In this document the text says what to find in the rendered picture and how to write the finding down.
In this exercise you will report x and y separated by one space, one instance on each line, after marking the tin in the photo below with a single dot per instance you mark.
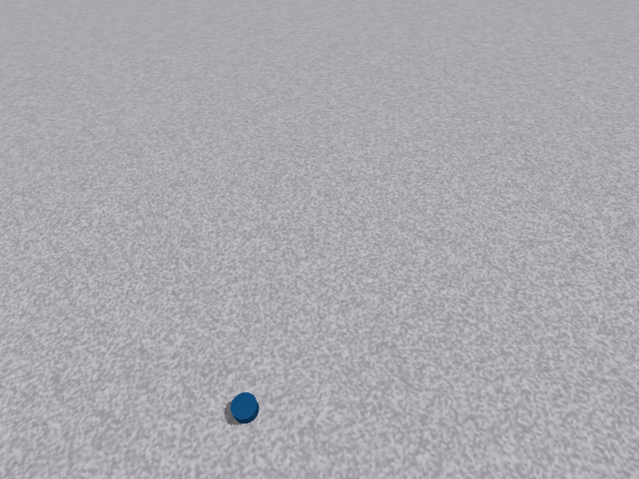
245 407

